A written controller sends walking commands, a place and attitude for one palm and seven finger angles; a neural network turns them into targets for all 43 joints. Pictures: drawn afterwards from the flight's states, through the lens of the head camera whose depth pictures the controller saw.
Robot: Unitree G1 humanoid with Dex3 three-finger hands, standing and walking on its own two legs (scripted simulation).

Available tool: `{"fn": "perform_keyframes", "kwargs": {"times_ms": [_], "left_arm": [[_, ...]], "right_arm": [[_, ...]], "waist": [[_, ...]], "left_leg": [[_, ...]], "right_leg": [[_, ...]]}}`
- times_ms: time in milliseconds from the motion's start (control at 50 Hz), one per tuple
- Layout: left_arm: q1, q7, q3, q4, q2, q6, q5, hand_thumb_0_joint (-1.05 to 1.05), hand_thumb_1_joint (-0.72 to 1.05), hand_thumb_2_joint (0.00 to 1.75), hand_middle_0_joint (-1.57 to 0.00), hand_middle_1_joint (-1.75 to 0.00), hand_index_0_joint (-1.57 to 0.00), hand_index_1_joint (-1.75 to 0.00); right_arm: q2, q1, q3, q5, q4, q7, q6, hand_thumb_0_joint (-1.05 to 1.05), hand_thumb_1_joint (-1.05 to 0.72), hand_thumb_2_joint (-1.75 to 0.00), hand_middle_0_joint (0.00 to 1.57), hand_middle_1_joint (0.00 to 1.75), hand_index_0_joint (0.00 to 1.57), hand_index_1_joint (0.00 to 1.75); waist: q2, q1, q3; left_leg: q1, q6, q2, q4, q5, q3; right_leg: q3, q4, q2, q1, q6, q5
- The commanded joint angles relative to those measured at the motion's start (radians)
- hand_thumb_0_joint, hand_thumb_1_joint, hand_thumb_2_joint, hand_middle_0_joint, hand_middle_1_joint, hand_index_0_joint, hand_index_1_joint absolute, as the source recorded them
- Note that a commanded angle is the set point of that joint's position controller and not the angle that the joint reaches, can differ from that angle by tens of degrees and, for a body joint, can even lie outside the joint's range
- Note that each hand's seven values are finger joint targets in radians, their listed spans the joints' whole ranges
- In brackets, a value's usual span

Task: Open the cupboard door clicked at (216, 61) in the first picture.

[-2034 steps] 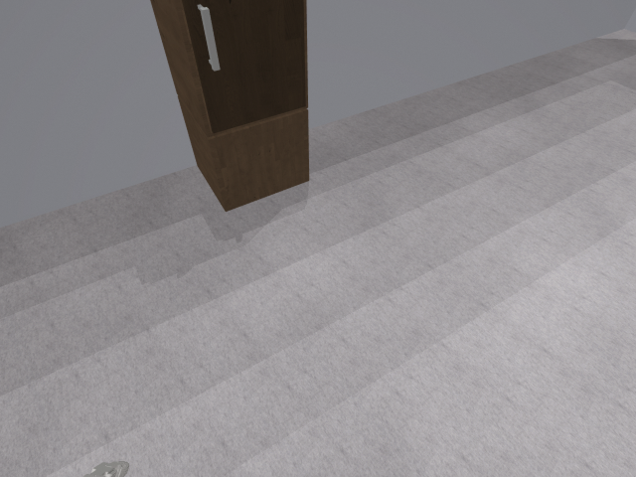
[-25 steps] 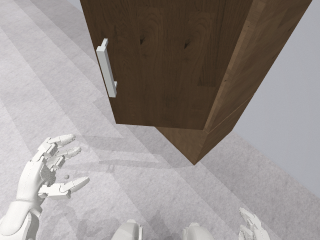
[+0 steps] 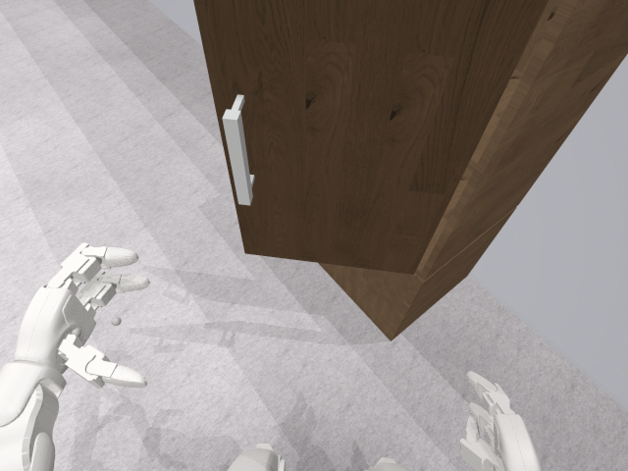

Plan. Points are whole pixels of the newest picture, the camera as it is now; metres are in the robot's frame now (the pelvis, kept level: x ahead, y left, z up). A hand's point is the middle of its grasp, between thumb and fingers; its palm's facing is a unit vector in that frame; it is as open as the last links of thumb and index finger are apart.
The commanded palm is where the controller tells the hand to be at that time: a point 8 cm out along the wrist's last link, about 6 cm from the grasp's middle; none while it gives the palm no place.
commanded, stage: raise the hand with hooked fingers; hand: left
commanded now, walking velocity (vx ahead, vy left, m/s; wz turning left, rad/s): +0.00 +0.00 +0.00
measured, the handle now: (242, 153) +0.56 +0.16 +0.05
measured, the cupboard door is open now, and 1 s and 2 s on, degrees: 44 44 44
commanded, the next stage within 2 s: move the hooked fingers beside the handle in 0.76 s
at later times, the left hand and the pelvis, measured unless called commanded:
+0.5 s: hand (124, 289) +0.30 +0.25 +0.07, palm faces -0.03 -1.00 -0.04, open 13.9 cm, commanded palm +0.27 +0.30 +0.08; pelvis +0.00 -0.02 +0.01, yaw -1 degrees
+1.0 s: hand (124, 287) +0.30 +0.25 +0.07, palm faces -0.01 -1.00 -0.03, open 13.9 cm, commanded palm +0.29 +0.30 +0.07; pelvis +0.00 -0.02 +0.01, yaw +0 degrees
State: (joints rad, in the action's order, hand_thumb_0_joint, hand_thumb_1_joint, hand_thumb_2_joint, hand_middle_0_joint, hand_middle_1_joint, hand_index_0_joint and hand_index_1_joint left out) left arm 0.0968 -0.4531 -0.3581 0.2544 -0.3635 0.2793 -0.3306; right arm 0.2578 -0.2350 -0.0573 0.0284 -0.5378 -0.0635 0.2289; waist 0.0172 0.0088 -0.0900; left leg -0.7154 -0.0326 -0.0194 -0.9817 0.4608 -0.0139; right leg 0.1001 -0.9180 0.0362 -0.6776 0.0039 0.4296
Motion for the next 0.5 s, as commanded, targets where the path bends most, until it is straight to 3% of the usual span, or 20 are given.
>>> {"fn": "perform_keyframes", "kwargs": {"times_ms": [0,40,120,140,220,280,300,480], "left_arm": [[-0.216,-0.038,-0.116,-0.154,-0.244,0.055,-0.039,0.00,-0.50,0.30,-0.30,-1.20,-0.30,-1.20],[-0.242,-0.054,-0.130,-0.149,-0.259,0.057,-0.043,0.00,-0.50,0.30,-0.30,-1.20,-0.30,-1.20],[-0.278,-0.083,-0.153,-0.067,-0.289,0.048,-0.055,0.00,-0.50,0.30,-0.30,-1.20,-0.30,-1.20],[-0.292,-0.087,-0.155,-0.060,-0.293,0.047,-0.056,0.00,-0.50,0.30,-0.30,-1.20,-0.30,-1.20],[-0.325,-0.101,-0.192,-0.031,-0.345,0.047,-0.058,0.00,-0.50,0.30,-0.30,-1.20,-0.30,-1.20],[-0.302,-0.114,-0.169,0.006,-0.308,0.048,-0.069,0.00,-0.50,0.30,-0.30,-1.20,-0.30,-1.20],[-0.291,-0.117,-0.170,0.012,-0.309,0.050,-0.072,0.00,-0.50,0.30,-0.30,-1.20,-0.30,-1.20],[-0.299,-0.095,-0.196,-0.005,-0.331,0.081,-0.064,0.00,-0.50,0.30,-0.30,-1.20,-0.30,-1.20]], "right_arm": [[0.170,-0.016,0.077,0.006,0.116,-0.023,0.047,0.00,-0.90,-0.90,0.20,0.30,0.20,0.30],[0.166,-0.019,0.076,0.007,0.113,-0.025,0.045,0.00,-0.90,-0.90,0.20,0.30,0.20,0.30],[0.173,-0.022,0.072,0.010,0.107,-0.029,0.041,0.00,-0.90,-0.90,0.20,0.30,0.20,0.30],[0.173,-0.021,0.072,0.012,0.106,-0.030,0.039,0.00,-0.90,-0.90,0.20,0.30,0.20,0.30],[0.176,-0.035,0.073,0.010,0.105,-0.031,0.037,0.00,-0.90,-0.90,0.20,0.30,0.20,0.30],[0.173,-0.034,0.076,0.014,0.107,-0.029,0.039,0.00,-0.90,-0.90,0.20,0.30,0.20,0.30],[0.176,-0.038,0.078,0.013,0.108,-0.027,0.040,0.00,-0.90,-0.90,0.20,0.30,0.20,0.30],[0.173,-0.049,0.086,0.013,0.112,-0.019,0.034,0.00,-0.90,-0.90,0.20,0.30,0.20,0.30]], "waist": [[0.078,-0.015,-0.239],[0.097,-0.014,-0.267],[0.052,-0.019,-0.238],[0.080,-0.017,-0.235],[0.079,-0.013,-0.258],[0.061,-0.013,-0.236],[0.040,-0.010,-0.236],[0.060,-0.012,-0.240]], "left_leg": [[0.200,0.031,0.009,0.177,-0.316,0.072],[0.224,0.029,0.010,0.180,-0.337,0.066],[0.192,0.020,0.014,0.190,-0.293,0.056],[0.193,0.020,0.015,0.191,-0.288,0.053],[0.199,0.015,0.017,0.198,-0.305,0.046],[0.187,0.012,0.019,0.202,-0.282,0.037],[0.183,0.010,0.018,0.198,-0.306,0.039],[0.170,0.008,0.021,0.199,-0.284,0.021]], "right_leg": [[-0.023,0.103,-0.064,0.099,-0.040,-0.217],[-0.027,0.111,-0.060,0.113,-0.037,-0.236],[-0.036,0.133,-0.061,0.135,-0.037,-0.221],[-0.040,0.139,-0.060,0.133,-0.037,-0.218],[-0.050,0.151,-0.058,0.169,-0.036,-0.239],[-0.058,0.168,-0.054,0.172,-0.032,-0.229],[-0.061,0.165,-0.056,0.188,-0.036,-0.251],[-0.076,0.170,-0.048,0.186,-0.026,-0.243]]}}
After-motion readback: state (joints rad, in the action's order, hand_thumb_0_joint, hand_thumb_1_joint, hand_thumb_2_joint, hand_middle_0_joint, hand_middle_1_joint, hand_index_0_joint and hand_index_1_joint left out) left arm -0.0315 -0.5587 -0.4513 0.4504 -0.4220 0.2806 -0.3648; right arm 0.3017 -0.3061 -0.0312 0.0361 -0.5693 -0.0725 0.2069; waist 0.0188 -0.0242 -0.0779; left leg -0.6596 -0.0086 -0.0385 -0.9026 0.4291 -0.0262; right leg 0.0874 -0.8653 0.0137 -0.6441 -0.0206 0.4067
